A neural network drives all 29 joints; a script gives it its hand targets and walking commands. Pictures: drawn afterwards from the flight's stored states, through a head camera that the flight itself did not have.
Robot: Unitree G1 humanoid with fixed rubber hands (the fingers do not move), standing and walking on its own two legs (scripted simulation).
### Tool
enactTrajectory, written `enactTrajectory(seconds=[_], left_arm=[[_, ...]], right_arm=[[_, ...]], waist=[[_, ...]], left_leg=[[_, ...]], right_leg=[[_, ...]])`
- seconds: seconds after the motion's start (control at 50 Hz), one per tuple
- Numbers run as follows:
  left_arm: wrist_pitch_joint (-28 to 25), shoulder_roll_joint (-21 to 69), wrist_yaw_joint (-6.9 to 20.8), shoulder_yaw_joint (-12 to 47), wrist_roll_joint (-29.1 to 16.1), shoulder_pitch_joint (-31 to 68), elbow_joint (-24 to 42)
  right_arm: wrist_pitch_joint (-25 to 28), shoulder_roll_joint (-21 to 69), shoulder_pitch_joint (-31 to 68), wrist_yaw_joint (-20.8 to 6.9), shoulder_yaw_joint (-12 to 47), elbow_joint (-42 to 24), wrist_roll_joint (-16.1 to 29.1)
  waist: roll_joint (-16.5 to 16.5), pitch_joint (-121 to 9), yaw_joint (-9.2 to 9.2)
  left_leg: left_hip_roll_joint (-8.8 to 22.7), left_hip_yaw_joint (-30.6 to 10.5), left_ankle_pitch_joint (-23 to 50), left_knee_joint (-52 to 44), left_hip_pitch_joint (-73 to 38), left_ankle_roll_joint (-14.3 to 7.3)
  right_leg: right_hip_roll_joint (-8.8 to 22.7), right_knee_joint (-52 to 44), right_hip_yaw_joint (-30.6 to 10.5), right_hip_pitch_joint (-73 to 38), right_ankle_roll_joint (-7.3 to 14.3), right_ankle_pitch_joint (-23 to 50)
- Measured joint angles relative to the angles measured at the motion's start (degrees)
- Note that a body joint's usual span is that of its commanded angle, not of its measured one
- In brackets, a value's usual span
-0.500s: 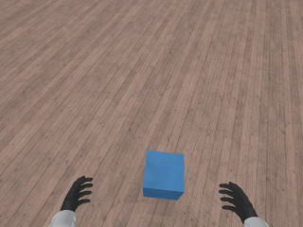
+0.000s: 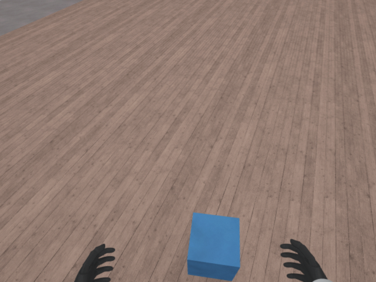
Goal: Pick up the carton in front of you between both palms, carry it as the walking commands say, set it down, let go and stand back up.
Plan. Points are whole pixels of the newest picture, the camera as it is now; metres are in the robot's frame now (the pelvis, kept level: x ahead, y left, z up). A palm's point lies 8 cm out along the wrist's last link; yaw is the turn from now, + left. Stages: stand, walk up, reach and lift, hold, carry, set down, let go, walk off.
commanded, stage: let go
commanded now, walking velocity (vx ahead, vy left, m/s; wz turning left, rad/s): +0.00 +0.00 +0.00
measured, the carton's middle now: (212, 247) +0.41 -0.09 -0.65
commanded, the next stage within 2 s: stand in 0.04 s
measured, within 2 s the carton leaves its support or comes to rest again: neither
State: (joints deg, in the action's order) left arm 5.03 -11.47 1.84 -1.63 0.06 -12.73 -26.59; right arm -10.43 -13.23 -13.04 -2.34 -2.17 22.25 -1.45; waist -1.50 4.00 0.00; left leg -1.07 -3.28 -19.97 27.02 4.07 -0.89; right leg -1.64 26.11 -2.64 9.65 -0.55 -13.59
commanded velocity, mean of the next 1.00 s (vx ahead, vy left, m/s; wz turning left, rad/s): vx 0.00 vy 0.00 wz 0.00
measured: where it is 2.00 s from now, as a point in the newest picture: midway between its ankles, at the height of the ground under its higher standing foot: outside the picture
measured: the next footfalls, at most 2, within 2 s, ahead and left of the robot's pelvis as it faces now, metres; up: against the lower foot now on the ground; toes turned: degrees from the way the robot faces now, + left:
none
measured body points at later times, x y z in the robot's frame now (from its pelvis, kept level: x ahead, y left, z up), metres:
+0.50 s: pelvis +0.01 -0.02 +0.00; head +0.02 -0.04 +0.45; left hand +0.14 +0.28 -0.09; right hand +0.15 -0.31 -0.11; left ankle -0.06 +0.11 -0.74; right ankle +0.01 -0.13 -0.74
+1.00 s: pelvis +0.00 -0.02 +0.00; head +0.00 -0.03 +0.45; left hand +0.11 +0.29 -0.10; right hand +0.13 -0.32 -0.11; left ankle -0.06 +0.11 -0.74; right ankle +0.01 -0.13 -0.74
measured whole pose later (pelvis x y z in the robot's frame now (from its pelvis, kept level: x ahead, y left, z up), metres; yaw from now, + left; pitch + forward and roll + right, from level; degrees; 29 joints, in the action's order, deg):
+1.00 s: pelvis +0.00 -0.02 +0.00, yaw +2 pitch -2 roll +0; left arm -0.1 -19.6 -0.6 -2.4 1.5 -7.4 -53.2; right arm 0.3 -21.4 -11.9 1.6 -0.7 47.0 -1.7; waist -1.9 1.0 -0.4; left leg -0.2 -4.8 -18.1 24.1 4.5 0.9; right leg -1.8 25.2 -0.4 10.3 1.1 -13.3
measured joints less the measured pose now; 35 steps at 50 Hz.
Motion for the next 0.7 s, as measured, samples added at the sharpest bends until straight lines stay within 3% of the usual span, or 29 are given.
enactTrajectory(seconds=[0.04,0.12,0.26,0.7], left_arm=[[-0.2,0.0,-0.4,0.2,-0.1,-0.1,-0.2],[-1.8,-1.8,-1.9,0.3,2.2,1.3,-6.6],[-3.9,-6.1,-2.3,-1.5,2.6,1.7,-13.2],[-5.0,-7.1,-2.7,-0.8,1.6,4.4,-21.7]], right_arm=[[-0.6,-0.3,-0.1,0.5,0.2,-0.2,0.1],[3.6,-2.3,0.7,2.5,-0.1,5.4,-0.5],[7.9,-5.8,0.3,2.6,-1.0,12.0,-1.0],[10.0,-7.5,0.8,3.9,0.8,20.2,-0.4]], waist=[[0.1,-0.4,0.07],[-0.3,-2.8,0.37],[-1.2,-3.7,0.20],[-0.8,-3.0,-0.14]], left_leg=[[0.1,0.0,-0.2,0.3,0.3,0.2],[0.2,-0.5,-0.9,2.6,3.7,0.6],[0.3,-1.0,-1.6,3.5,5.3,1.0],[0.9,-2.0,-0.3,-0.1,1.9,1.9]], right_leg=[[-0.2,0.7,0.0,0.5,0.2,-0.3],[-0.2,2.9,0.6,3.8,0.5,-1.2],[-0.2,4.6,1.3,5.5,1.1,-2.4],[-0.4,1.9,2.6,2.2,1.9,-2.0]])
